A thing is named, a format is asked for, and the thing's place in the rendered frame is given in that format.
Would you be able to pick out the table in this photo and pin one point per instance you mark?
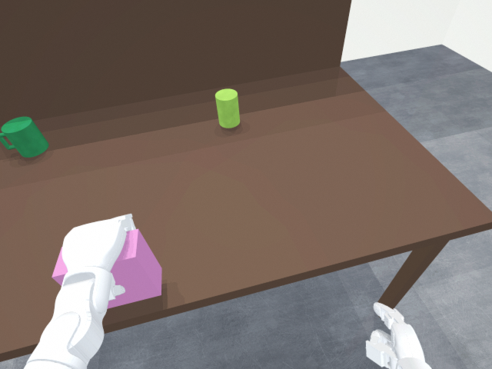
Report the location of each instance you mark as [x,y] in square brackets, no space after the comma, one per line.
[317,177]

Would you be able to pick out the left robot hand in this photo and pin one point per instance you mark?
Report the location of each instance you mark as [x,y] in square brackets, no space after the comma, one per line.
[98,244]

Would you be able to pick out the right robot hand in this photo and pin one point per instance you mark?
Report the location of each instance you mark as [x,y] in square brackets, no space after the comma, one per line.
[386,350]

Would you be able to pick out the sponge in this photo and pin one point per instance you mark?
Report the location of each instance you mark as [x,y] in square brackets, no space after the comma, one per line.
[136,269]

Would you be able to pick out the left robot forearm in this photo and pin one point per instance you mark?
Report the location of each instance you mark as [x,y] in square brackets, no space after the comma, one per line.
[75,333]

